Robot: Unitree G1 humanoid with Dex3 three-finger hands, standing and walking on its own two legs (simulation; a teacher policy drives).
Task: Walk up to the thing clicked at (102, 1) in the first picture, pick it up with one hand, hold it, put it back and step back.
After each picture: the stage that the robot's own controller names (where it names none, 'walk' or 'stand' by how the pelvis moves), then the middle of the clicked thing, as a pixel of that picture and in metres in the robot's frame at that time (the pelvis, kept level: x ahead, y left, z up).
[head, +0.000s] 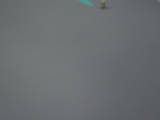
stand; (102, 4) +2.12 -0.32 -0.72
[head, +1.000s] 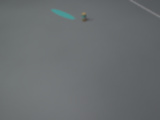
walk; (84, 17) +2.00 +0.08 -0.70
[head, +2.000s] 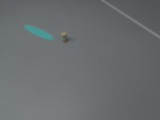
walk; (64, 37) +1.41 +0.30 -0.72
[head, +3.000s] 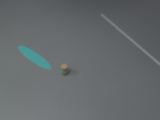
walk; (64, 69) +0.94 +0.22 -0.70
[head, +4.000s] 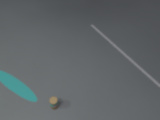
walk; (54, 103) +0.57 +0.20 -0.70
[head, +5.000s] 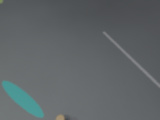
stand; out of the picture +0.41 +0.19 -0.71
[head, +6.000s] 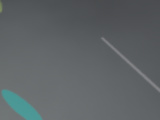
stand; out of the picture +0.39 +0.19 -0.72
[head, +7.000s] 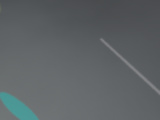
stand; out of the picture +0.36 +0.21 -0.73
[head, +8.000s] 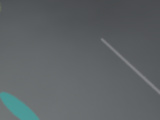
stand; out of the picture +0.36 +0.20 -0.73
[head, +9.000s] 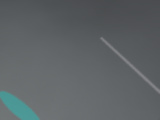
go down; out of the picture +0.36 +0.20 -0.73
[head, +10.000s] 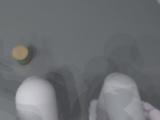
go down; (22, 55) +0.45 +0.24 -0.32
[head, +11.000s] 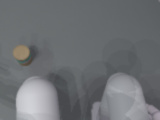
approach; (23, 56) +0.45 +0.24 -0.30
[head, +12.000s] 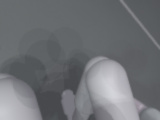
close in; out of the picture +0.43 +0.28 -0.22
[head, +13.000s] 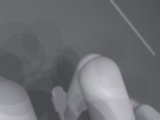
close; out of the picture +0.42 +0.29 -0.22
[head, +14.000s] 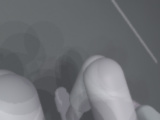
lift; out of the picture +0.39 +0.27 -0.22
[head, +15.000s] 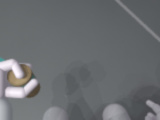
lift; (25, 82) +0.33 +0.20 -0.01
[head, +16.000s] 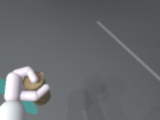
hold; (37, 89) +0.32 +0.17 -0.01
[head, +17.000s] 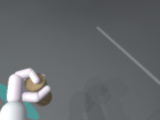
hold; (39, 90) +0.32 +0.17 -0.01
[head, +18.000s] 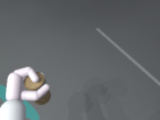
crouch; (38, 89) +0.32 +0.18 +0.00
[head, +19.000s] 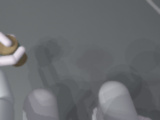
crouch; (12, 52) +0.44 +0.22 -0.09
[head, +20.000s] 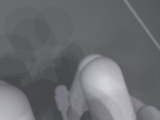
lower; out of the picture +0.42 +0.30 -0.23
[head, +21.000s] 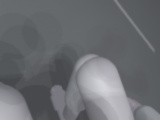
lower; out of the picture +0.43 +0.31 -0.22
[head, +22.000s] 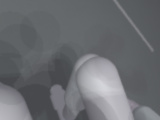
lower; out of the picture +0.43 +0.31 -0.23
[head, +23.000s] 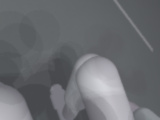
lower; out of the picture +0.43 +0.31 -0.23
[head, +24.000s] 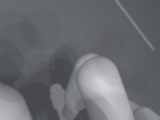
loosen; out of the picture +0.43 +0.31 -0.23
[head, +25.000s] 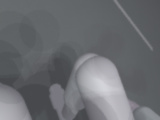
withdraw; out of the picture +0.43 +0.30 -0.23
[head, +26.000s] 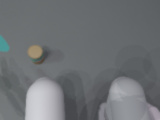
walk; (36, 55) +0.47 +0.23 -0.33
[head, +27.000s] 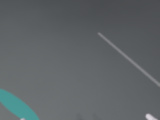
stand; out of the picture +0.39 +0.19 -0.66
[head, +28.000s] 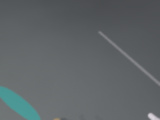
stand; out of the picture +0.40 +0.21 -0.67
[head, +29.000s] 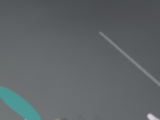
stand; out of the picture +0.40 +0.20 -0.67
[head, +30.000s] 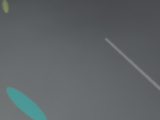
stand; out of the picture +0.42 +0.19 -0.72
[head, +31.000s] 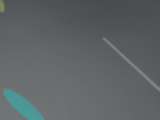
stand; out of the picture +0.39 +0.20 -0.73
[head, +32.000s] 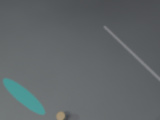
walk; (61, 118) +0.40 +0.19 -0.72
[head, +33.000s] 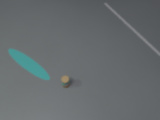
walk; (65, 81) +0.62 +0.15 -0.69
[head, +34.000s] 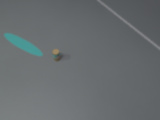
walk; (56, 55) +0.94 +0.26 -0.70
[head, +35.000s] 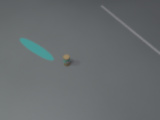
stand; (66, 60) +1.00 +0.18 -0.70
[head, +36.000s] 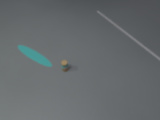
stand; (64, 66) +1.00 +0.19 -0.73
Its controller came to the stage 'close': yes
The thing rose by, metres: 0.71
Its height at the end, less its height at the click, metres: +0.00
